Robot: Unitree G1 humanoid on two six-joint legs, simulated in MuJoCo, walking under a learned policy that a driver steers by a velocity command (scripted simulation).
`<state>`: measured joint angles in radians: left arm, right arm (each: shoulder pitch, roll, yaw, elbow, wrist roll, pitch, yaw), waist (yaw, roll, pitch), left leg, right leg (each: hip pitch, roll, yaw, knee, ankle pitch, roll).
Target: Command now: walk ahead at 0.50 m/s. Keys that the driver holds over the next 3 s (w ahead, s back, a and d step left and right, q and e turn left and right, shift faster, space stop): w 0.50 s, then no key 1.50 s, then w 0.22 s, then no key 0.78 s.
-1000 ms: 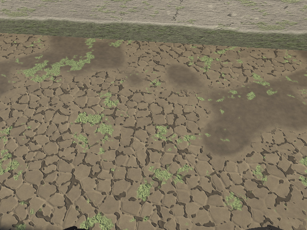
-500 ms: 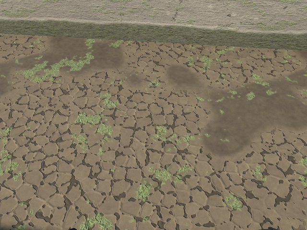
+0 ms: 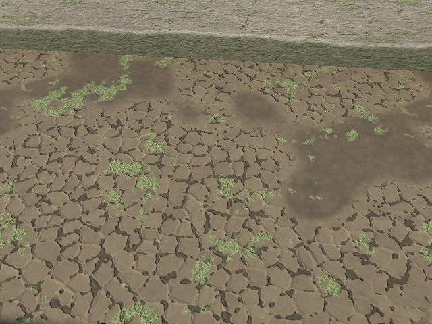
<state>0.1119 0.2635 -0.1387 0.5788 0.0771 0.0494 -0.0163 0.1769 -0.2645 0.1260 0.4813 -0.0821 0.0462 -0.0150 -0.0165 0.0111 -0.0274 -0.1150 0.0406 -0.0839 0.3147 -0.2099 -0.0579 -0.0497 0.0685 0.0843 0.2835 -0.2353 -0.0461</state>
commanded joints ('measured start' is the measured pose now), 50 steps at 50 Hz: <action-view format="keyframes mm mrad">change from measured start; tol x2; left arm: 1 -83 98 32 -90 0 -16 3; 25 -79 98 31 -87 0 -17 4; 33 53 136 71 -2 -48 9 8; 50 162 124 93 82 -59 28 37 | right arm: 1 -65 -90 -31 -94 0 -17 -3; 25 -60 -90 -32 -92 -1 -16 -5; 31 40 -116 -59 -17 26 -14 3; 50 157 -119 -97 64 49 -9 -4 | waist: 1 0 -5 -69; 26 -2 -7 -73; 32 8 -12 -13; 50 7 -2 -13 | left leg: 1 4 49 -58 -7 265 37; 26 13 51 -63 -21 261 41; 31 -2 46 -58 -51 178 67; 32 -5 55 -66 -47 259 62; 34 2 55 -61 -43 285 62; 50 -1 41 -42 -50 317 57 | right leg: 1 34 -123 115 -4 388 -19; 25 32 -121 119 -7 381 -19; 31 53 -123 122 -52 299 -47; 32 58 -130 121 -53 384 -42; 35 83 -129 117 -50 442 -42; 44 86 -122 105 -57 496 -37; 50 76 -119 101 -64 484 -35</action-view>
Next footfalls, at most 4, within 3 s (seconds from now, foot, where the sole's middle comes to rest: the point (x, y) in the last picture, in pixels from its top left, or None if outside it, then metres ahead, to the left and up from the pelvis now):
none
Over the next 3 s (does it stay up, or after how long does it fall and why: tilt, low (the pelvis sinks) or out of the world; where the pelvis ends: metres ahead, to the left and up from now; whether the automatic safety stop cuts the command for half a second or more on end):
stays up -0.01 0.01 0.00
